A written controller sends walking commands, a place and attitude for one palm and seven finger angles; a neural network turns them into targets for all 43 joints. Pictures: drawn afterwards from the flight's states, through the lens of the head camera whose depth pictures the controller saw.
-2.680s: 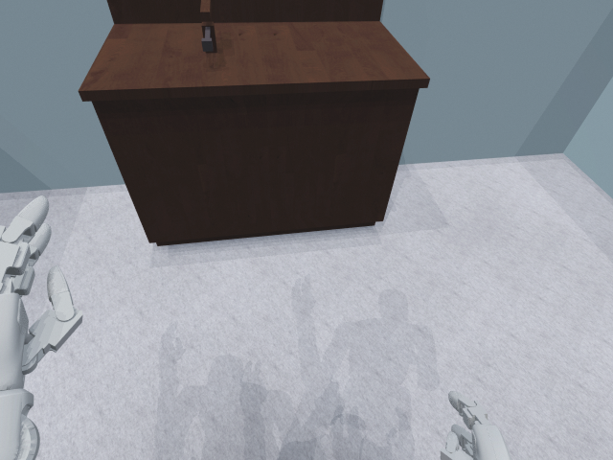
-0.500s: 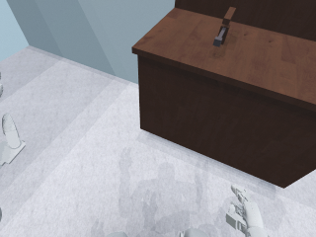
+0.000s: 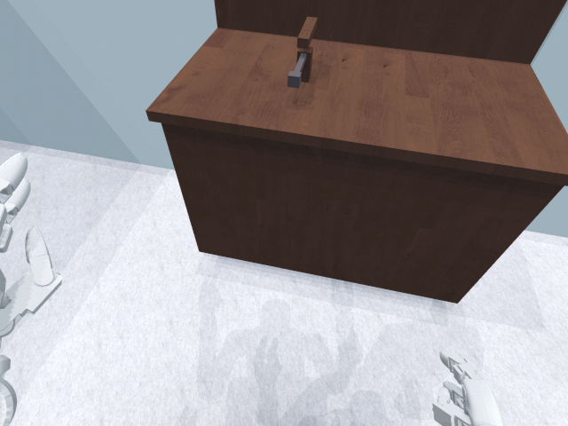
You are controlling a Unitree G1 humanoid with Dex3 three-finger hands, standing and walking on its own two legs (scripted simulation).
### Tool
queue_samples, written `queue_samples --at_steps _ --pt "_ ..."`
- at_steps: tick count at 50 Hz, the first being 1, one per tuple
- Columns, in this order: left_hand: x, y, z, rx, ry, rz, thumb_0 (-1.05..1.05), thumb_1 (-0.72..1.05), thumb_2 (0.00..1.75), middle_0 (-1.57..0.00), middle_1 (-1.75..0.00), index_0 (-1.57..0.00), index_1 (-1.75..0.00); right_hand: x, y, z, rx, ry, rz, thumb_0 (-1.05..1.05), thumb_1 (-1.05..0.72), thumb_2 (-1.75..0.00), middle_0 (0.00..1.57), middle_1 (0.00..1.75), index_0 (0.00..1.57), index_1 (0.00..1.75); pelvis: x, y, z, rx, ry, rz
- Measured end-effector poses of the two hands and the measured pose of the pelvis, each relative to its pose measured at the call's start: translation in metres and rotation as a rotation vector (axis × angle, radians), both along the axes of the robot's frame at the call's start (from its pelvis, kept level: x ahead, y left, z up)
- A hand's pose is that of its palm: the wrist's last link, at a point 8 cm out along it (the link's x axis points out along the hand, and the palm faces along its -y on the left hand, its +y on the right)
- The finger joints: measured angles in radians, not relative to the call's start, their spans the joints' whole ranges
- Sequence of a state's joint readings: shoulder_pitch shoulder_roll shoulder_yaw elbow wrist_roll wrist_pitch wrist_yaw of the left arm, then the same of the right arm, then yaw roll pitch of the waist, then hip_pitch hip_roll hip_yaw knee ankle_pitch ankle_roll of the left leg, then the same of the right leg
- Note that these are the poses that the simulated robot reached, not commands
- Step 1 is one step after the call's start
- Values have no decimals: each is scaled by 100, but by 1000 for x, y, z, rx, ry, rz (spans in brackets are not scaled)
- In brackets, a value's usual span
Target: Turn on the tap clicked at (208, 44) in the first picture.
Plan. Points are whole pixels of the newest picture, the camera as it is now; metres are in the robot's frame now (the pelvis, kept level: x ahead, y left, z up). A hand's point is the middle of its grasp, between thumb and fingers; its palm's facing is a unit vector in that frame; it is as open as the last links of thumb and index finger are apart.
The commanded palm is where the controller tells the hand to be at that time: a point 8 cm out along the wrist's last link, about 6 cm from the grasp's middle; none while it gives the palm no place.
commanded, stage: turn to face it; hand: left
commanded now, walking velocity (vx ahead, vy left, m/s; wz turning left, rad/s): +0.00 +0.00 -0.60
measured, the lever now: (294, 79) +0.83 +0.03 +0.06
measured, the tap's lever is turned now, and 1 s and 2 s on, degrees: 0 0 0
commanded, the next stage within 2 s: take the last steps up to it in 0.84 s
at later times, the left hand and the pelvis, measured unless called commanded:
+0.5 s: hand (189, 283) +0.22 +0.11 +0.18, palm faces +0.10 -0.86 -0.51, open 7.4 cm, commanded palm +0.18 +0.18 +0.18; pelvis -0.06 -0.04 +0.00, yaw -18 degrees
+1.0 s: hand (235, 329) +0.18 +0.07 +0.17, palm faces +0.01 -0.90 -0.43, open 7.5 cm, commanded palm +0.14 +0.13 +0.18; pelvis -0.13 -0.05 -0.01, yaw -26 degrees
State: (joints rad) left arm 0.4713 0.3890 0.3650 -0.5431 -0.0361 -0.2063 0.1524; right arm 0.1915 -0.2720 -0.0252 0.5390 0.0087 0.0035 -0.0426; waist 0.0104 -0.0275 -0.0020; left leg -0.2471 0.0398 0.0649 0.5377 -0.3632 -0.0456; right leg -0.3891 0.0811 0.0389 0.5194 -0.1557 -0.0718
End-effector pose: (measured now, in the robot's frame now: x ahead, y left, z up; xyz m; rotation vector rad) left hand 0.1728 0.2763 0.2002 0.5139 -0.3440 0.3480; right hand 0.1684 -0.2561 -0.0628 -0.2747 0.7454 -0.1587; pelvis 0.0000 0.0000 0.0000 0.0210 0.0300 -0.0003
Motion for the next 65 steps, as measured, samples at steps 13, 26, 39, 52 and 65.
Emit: queue_samples --at_steps 13,26,39,52,65 --pt "29 -51 -13 19 53 -131 2 89 90 -21 -30 -21 -30 -75 1 -25 150 2 -119 2 -91 -90 20 30 20 30 -19 -23 -6 -33 -47 -179" --pt "19 -116 3 80 83 -317 2 88 90 -22 -30 -21 -30 -156 -52 -31 133 82 -319 2 -91 -90 20 30 21 30 -58 -43 2 10 -31 -318" --pt "3 -102 -11 -20 36 -343 2 89 90 -21 -30 -21 -30 -206 -56 -1 28 -14 -409 2 -91 -90 19 30 20 30 -90 -27 2 -16 -38 -390" --pt "-11 -169 -15 1 56 -460 2 89 90 -21 -30 -21 -30 -257 -47 -38 170 16 -436 2 -90 -90 20 30 21 30 -130 -48 -4 -42 -32 -469" --pt "-17 -135 -11 0 9 -440 2 88 90 -21 -30 -21 -30 -306 -74 -14 -21 103 -554 2 -91 -90 20 30 20 30 -120 -36 0 -25 -27 -455"
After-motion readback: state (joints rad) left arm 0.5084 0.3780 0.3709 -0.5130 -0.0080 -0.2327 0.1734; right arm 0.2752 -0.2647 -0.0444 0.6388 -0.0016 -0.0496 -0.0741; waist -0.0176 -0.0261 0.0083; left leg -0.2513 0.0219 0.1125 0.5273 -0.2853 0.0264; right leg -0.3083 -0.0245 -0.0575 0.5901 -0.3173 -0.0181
